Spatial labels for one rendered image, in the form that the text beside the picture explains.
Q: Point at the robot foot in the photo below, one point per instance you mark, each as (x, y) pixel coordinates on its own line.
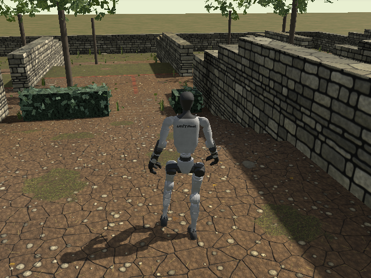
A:
(164, 221)
(193, 235)

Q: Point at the robot left foot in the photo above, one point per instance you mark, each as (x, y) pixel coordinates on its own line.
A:
(164, 221)

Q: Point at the right robot hand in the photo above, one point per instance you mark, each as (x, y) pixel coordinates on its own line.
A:
(215, 160)

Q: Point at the robot left upper arm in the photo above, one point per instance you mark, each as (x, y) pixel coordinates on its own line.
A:
(165, 131)

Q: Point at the robot left forearm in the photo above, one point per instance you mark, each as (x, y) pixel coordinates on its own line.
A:
(156, 153)

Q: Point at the left robot hand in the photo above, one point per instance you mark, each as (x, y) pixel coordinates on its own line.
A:
(154, 165)

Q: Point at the robot right upper arm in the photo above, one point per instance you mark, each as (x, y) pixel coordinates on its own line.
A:
(207, 131)

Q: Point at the robot right foot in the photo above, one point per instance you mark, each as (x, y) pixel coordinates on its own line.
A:
(193, 235)

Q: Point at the robot right forearm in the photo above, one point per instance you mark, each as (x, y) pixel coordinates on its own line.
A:
(213, 150)

